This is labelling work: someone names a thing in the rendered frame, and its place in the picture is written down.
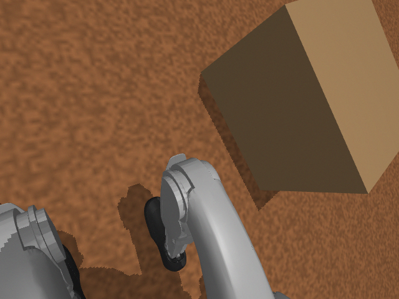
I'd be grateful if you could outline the left robot foot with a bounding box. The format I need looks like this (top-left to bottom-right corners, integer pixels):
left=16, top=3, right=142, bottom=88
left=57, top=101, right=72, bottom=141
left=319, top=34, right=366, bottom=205
left=62, top=244, right=86, bottom=299

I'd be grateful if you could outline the right robot foot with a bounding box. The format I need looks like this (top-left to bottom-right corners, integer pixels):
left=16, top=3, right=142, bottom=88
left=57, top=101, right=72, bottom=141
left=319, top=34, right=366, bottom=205
left=144, top=197, right=186, bottom=272

